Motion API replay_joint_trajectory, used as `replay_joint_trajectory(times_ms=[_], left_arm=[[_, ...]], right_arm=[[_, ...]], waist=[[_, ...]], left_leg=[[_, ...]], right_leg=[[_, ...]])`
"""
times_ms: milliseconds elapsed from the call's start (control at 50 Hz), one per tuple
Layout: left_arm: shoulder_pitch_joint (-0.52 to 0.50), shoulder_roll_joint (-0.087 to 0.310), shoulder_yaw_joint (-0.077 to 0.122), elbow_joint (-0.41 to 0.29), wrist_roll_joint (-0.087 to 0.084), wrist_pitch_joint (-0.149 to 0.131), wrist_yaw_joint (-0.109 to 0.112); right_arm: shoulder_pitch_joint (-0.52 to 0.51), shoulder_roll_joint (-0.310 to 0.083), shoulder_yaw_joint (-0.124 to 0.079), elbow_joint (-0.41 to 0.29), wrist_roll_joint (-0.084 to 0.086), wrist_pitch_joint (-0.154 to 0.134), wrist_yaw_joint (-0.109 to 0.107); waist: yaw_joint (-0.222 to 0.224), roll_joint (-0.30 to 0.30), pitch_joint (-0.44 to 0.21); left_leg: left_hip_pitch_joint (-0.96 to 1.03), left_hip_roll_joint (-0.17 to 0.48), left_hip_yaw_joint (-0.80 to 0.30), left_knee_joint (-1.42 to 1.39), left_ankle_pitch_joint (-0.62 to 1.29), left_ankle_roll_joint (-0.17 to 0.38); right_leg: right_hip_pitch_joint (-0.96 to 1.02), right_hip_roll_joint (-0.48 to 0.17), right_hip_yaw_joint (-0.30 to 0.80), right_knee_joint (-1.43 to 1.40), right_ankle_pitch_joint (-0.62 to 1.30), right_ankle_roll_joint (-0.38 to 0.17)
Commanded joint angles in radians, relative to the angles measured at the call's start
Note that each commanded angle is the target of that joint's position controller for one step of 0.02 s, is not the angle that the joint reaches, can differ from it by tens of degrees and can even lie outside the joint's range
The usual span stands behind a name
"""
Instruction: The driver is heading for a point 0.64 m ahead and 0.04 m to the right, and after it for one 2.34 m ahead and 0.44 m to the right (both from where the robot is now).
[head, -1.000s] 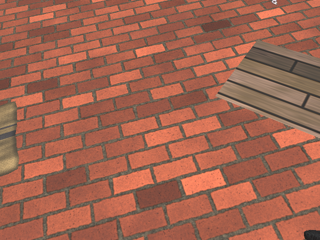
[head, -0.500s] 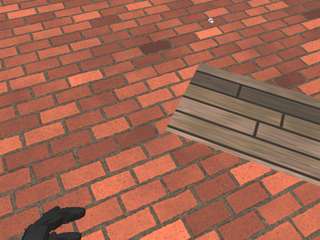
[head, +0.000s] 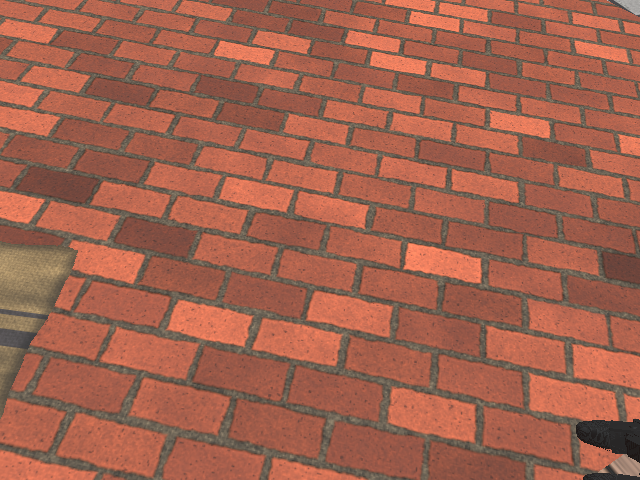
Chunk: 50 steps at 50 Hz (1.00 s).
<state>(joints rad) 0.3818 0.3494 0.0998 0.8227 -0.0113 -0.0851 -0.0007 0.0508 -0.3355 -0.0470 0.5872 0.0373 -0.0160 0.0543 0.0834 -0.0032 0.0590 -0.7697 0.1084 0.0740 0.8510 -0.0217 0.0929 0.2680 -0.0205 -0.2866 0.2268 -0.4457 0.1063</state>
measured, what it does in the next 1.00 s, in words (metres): walks ahead, turning right: left foot, then right foot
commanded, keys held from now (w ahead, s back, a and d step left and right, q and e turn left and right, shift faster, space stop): w+q+shift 0.14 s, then w+shift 0.04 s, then w+e+shift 0.28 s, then e+shift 0.54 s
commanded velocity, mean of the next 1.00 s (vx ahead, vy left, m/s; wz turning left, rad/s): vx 0.67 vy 0.00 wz -0.23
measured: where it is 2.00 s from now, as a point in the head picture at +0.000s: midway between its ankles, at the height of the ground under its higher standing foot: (297, 320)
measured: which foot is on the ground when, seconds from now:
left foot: up 0.00-0.04, down 0.06-0.56, up 0.58-0.94, down 0.96-1.00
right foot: down 0.00-0.06, up 0.08-0.52, down 0.54-0.96, up 0.98-1.00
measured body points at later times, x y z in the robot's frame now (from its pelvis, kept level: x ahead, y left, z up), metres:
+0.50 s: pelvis +0.46 +0.05 +0.01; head +0.49 +0.07 +0.45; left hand +0.66 +0.31 -0.07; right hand +0.51 -0.22 -0.11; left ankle +0.22 +0.07 -0.70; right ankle +0.73 -0.01 -0.67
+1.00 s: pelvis +0.79 +0.10 +0.02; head +0.82 +0.09 +0.46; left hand +1.00 +0.36 -0.07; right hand +0.93 -0.21 -0.04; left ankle +0.95 +0.16 -0.71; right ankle +0.72 +0.02 -0.69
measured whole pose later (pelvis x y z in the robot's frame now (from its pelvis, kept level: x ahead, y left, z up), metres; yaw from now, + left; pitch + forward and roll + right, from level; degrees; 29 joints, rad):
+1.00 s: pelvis +0.79 +0.10 +0.02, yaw -20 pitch +1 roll +1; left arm 0.23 0.36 0.09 0.65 -0.02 0.05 0.04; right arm 0.06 -0.29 -0.02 0.60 -0.02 -0.07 -0.02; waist 0.06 -0.01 0.04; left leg -0.46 -0.10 -0.16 0.46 -0.02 0.01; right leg -0.30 0.23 0.31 0.80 -0.50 -0.05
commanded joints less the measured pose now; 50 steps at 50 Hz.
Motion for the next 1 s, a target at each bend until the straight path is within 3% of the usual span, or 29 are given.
replay_joint_trajectory(times_ms=[20, 40, 60, 80, 100, 120, 140, 180, 220, 320, 420, 480, 500, 520, 540, 560, 580, 600, 620, 640, 680, 720, 760, 840, 920, 940, 960, 980, 1000], left_arm=[[-0.188, 0.250, 0.050, -0.130, -0.014, 0.010, -0.002], [-0.217, 0.234, 0.042, -0.143, -0.012, 0.014, 0.001], [-0.193, 0.085, -0.003, -0.135, 0.004, -0.001, 0.000], [-0.040, -0.056, -0.051, -0.221, 0.003, -0.047, -0.012], [-0.142, 0.084, -0.042, -0.250, -0.014, -0.085, -0.015], [-0.260, 0.122, -0.029, -0.272, -0.043, -0.097, -0.010], [-0.287, 0.094, -0.036, -0.263, -0.026, -0.097, 0.004], [-0.194, 0.075, -0.037, -0.221, 0.002, -0.070, 0.006], [-0.161, 0.051, -0.040, -0.187, 0.006, -0.034, 0.001], [-0.402, -0.033, -0.079, -0.237, 0.012, -0.024, -0.019], [-0.522, -0.012, -0.067, -0.267, -0.035, -0.046, -0.069], [-0.447, 0.033, -0.043, -0.268, -0.031, -0.051, -0.090], [-0.358, 0.049, -0.033, -0.250, -0.024, -0.043, -0.089], [-0.155, 0.095, -0.011, -0.198, -0.029, -0.029, -0.082], [0.118, 0.130, 0.005, -0.128, -0.027, -0.015, -0.067], [0.227, 0.158, 0.001, -0.096, -0.006, -0.005, -0.056], [0.126, 0.192, -0.003, -0.130, 0.057, -0.026, -0.054], [0.043, 0.155, 0.018, -0.203, 0.049, -0.002, -0.039], [-0.044, 0.132, 0.006, -0.222, 0.027, 0.003, -0.030], [-0.124, 0.101, -0.006, -0.239, 0.003, 0.003, -0.030], [-0.194, 0.118, -0.002, -0.257, 0.011, 0.008, -0.026], [-0.195, 0.093, -0.008, -0.235, -0.006, 0.012, -0.021], [-0.168, 0.141, 0.012, -0.214, -0.005, 0.031, -0.001], [-0.135, 0.138, 0.020, -0.201, -0.039, 0.099, 0.042], [-0.163, 0.087, 0.012, -0.228, -0.012, 0.124, 0.060], [-0.192, 0.068, 0.006, -0.243, -0.012, 0.125, 0.059], [-0.159, 0.017, -0.010, -0.245, -0.011, 0.126, 0.050], [-0.069, -0.042, -0.028, -0.234, 0.006, 0.127, 0.045], [0.059, 0.033, -0.020, -0.265, -0.014, 0.121, 0.025]], right_arm=[[0.284, -0.151, -0.065, 0.014, 0.021, 0.012, 0.001], [0.527, -0.224, -0.107, 0.082, 0.018, 0.022, -0.008], [0.582, -0.259, -0.116, 0.132, 0.029, 0.034, -0.023], [0.438, -0.331, -0.101, 0.063, 0.004, 0.010, -0.018], [0.409, -0.239, -0.085, 0.001, -0.005, -0.018, -0.006], [0.407, -0.210, -0.080, 0.011, -0.019, -0.044, -0.004], [0.367, -0.197, -0.074, 0.020, -0.025, -0.064, 0.001], [0.248, -0.145, -0.056, 0.002, -0.046, -0.081, -0.010], [0.234, -0.078, -0.031, 0.024, -0.038, -0.081, -0.026], [0.342, -0.041, -0.008, 0.096, -0.030, -0.091, -0.061], [0.436, -0.070, -0.010, 0.184, -0.043, -0.095, -0.069], [0.399, -0.120, -0.019, 0.191, -0.076, -0.073, -0.087], [0.385, -0.139, -0.027, 0.186, -0.089, -0.060, -0.102], [0.336, -0.150, -0.031, 0.170, -0.106, -0.046, -0.115], [0.214, -0.182, -0.040, 0.130, -0.105, -0.038, -0.121], [0.185, -0.056, -0.013, 0.076, -0.123, -0.057, -0.105], [0.414, 0.011, 0.024, 0.033, -0.038, -0.090, -0.073], [0.320, -0.117, 0.009, 0.032, -0.012, -0.108, -0.059], [0.208, -0.120, 0.006, -0.015, -0.009, -0.116, -0.050], [0.168, -0.104, 0.009, -0.024, -0.039, -0.111, -0.054], [0.191, -0.104, 0.004, -0.019, -0.061, -0.084, -0.057], [0.161, -0.068, 0.009, -0.020, -0.084, -0.073, -0.078], [0.145, -0.040, 0.023, -0.051, -0.074, -0.066, -0.088], [0.016, -0.044, 0.016, -0.069, -0.052, -0.059, -0.084], [-0.013, -0.083, -0.008, -0.064, -0.041, -0.068, -0.074], [0.036, -0.087, -0.014, -0.042, -0.044, -0.076, -0.073], [0.083, -0.087, -0.015, -0.026, -0.054, -0.079, -0.076], [0.081, -0.101, -0.013, -0.048, -0.067, -0.065, -0.086], [0.106, -0.122, -0.022, -0.037, -0.087, -0.046, -0.088]], waist=[[-0.266, -0.093, -0.086], [-0.387, -0.065, -0.199], [-0.351, 0.161, -0.122], [-0.116, 0.485, -0.270], [-0.190, 0.264, -0.351], [-0.191, 0.118, -0.191], [-0.141, -0.050, -0.106], [-0.046, -0.037, -0.073], [-0.035, 0.004, -0.029], [-0.167, 0.021, 0.055], [-0.216, 0.031, 0.107], [-0.139, 0.083, 0.003], [-0.089, 0.127, -0.058], [0.010, 0.146, -0.145], [0.154, 0.116, -0.220], [0.144, -0.304, -0.282], [-0.011, -0.355, -0.574], [0.050, -0.103, -0.605], [-0.008, 0.029, -0.348], [-0.072, 0.179, -0.224], [-0.139, 0.121, -0.071], [-0.135, 0.118, -0.062], [-0.130, 0.013, -0.118], [-0.073, -0.051, -0.223], [-0.074, -0.146, -0.176], [-0.101, -0.144, -0.178], [-0.099, -0.049, -0.237], [-0.048, 0.109, -0.278], [0.018, 0.301, -0.360]], left_leg=[[0.508, -0.147, 0.119, 0.005, -0.135, 0.066], [0.851, -0.183, 0.090, -0.056, -0.128, 0.110], [1.009, -0.128, -0.095, -0.101, -0.126, 0.150], [1.177, 0.049, -0.736, -0.368, -0.455, 0.351], [1.164, 0.139, -0.989, -0.589, -0.757, 0.330], [1.020, 0.146, -0.986, -0.660, -0.772, 0.282], [0.858, 0.118, -0.910, -0.655, -0.670, 0.240], [0.629, 0.046, -0.703, -0.593, -0.453, 0.225], [0.535, 0.014, -0.523, -0.625, -0.312, 0.201], [0.515, -0.073, -0.190, -0.681, 0.001, 0.104], [0.758, 0.009, -0.091, -0.758, 0.160, 0.017], [0.962, 0.032, -0.026, -0.586, 0.790, -0.050], [0.985, 0.041, -0.020, -0.447, 1.062, -0.071], [0.950, 0.036, -0.017, -0.214, 1.202, -0.095], [0.768, 0.019, -0.006, 0.128, 1.165, -0.127], [0.344, -0.205, -0.023, 0.694, -0.064, -0.198], [-0.007, -0.281, -0.289, 0.987, -0.598, -0.243], [0.048, -0.208, -0.340, 0.915, -0.482, -0.184], [0.021, -0.172, -0.306, 0.758, -0.450, -0.145], [0.066, -0.135, -0.258, 0.645, -0.432, -0.121], [0.183, -0.104, -0.234, 0.491, -0.434, -0.142], [0.255, -0.095, -0.185, 0.301, -0.378, -0.161], [0.299, -0.141, -0.171, 0.108, -0.314, -0.200], [0.387, -0.226, -0.186, -0.186, -0.030, -0.203], [0.433, -0.202, -0.273, -0.384, 0.019, -0.184], [0.495, -0.162, -0.283, -0.464, 0.090, -0.164], [0.655, -0.042, -0.339, -0.520, 0.186, -0.103], [0.847, 0.156, -0.519, -0.439, 0.460, -0.008], [0.903, 0.371, -0.806, -0.475, 0.356, 0.164]], right_leg=[[-0.235, -0.233, 0.028, 0.316, 1.403, -0.175], [-0.387, -0.214, 0.045, 0.639, 1.381, -0.162], [-0.680, -0.062, 0.080, 1.091, 0.373, -0.099], [-1.035, 0.108, 0.275, 1.420, -0.191, -0.087], [-1.093, 0.058, 0.446, 1.368, -0.066, -0.137], [-1.122, 0.038, 0.425, 1.284, 0.020, -0.155], [-1.055, -0.005, 0.429, 1.181, 0.084, -0.160], [-0.896, -0.073, 0.453, 1.060, 0.166, -0.137], [-0.858, -0.120, 0.405, 0.952, 0.207, -0.111], [-0.879, -0.098, 0.273, 0.548, 0.653, -0.085], [-0.917, -0.003, 0.247, 0.296, 0.760, -0.149], [-0.854, 0.107, 0.154, 0.283, 0.674, -0.189], [-0.764, 0.148, 0.120, 0.317, 0.610, -0.198], [-0.593, 0.167, 0.122, 0.358, 0.576, -0.209], [-0.309, 0.100, 0.227, 0.316, 0.661, -0.244], [0.087, -0.031, 0.422, 0.423, 0.955, -0.345], [0.416, -0.339, 1.092, 0.284, 0.733, -0.592], [0.318, -0.275, 1.096, 0.194, 0.438, -0.532], [0.058, -0.226, 0.981, 0.121, 0.393, -0.488], [-0.169, -0.182, 0.911, 0.077, 0.424, -0.456], [-0.494, -0.093, 0.779, 0.046, 0.704, -0.445], [-0.623, 0.006, 0.641, 0.058, 0.881, -0.389], [-0.648, 0.017, 0.633, 0.116, 1.092, -0.402], [-0.587, 0.091, 0.650, 0.194, 0.784, -0.253], [-0.514, 0.073, 0.796, 0.278, 0.487, -0.210], [-0.512, 0.082, 0.802, 0.352, 0.408, -0.194], [-0.558, 0.130, 0.735, 0.526, 0.131, -0.162], [-0.731, 0.225, 0.597, 0.749, -0.256, -0.128], [-0.855, 0.177, 0.529, 0.890, -0.287, -0.093]])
